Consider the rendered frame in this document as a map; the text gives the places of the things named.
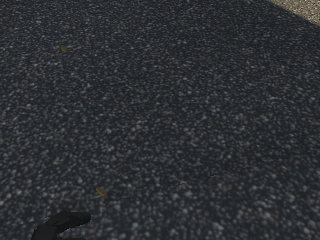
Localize left robot hand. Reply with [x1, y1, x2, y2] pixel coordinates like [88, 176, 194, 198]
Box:
[31, 210, 92, 240]

